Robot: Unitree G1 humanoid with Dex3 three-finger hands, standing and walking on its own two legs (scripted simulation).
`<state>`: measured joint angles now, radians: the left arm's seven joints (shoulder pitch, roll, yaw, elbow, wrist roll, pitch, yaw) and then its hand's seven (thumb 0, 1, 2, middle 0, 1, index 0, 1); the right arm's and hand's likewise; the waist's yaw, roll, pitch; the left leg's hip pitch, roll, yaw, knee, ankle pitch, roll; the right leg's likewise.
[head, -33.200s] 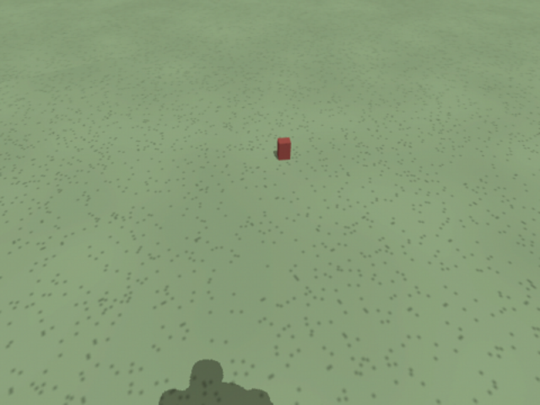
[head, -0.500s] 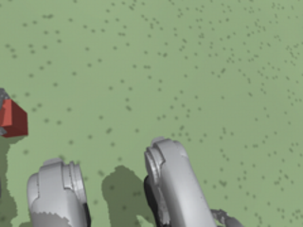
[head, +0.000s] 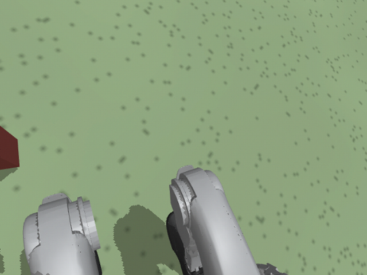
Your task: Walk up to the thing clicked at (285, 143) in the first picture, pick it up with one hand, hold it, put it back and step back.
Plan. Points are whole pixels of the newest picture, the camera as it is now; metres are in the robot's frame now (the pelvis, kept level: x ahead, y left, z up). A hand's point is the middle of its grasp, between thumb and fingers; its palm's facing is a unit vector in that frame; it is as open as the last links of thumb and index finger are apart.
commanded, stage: open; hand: left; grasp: from above
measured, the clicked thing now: out of the picture +0.45 +0.32 -0.25
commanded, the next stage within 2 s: withdraw in 0.50 s
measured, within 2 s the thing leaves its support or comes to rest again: neither
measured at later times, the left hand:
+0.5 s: hand out of the picture +0.44 +0.34 -0.19, palm faces -0.43 -0.15 -0.89, open 12.5 cm
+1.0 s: hand out of the picture +0.45 +0.35 -0.07, palm faces -0.30 -0.05 -0.95, open 13.8 cm
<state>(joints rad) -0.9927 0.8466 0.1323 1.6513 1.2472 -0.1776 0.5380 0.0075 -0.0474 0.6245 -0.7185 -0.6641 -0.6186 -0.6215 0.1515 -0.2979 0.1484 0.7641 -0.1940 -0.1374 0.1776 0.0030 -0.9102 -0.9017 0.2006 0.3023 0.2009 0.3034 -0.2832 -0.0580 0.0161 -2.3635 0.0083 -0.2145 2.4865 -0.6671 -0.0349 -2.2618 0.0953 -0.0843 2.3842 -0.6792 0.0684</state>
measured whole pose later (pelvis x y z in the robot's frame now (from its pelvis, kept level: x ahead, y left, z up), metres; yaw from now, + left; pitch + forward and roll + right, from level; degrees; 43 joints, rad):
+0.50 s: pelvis +0.01 +0.00 +0.01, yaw +0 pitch +32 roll -10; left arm -0.97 0.81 0.13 1.54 1.20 -0.15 0.47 0.00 -0.33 0.94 -0.33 -0.87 -0.31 -0.89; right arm 0.13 -0.29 0.14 0.75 -0.18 -0.12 0.20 0.00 -0.91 -0.90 0.20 0.30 0.20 0.30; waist -0.27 -0.04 0.02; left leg -2.35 0.00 -0.21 2.47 -0.69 -0.04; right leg -2.25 0.08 -0.08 2.37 -0.71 0.07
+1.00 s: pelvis +0.01 +0.00 +0.04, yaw +3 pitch +34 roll -8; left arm -0.82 0.74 0.08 1.08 1.15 -0.09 0.28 0.00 -0.50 0.96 -0.16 -0.97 -0.16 -0.98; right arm 0.17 -0.26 0.03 0.72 -0.10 -0.01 0.16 0.00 -0.93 -0.91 0.20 0.30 0.20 0.30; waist -0.19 0.00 -0.09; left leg -2.25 0.01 -0.16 2.34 -0.69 -0.03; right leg -2.16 0.06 -0.05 2.28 -0.72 0.06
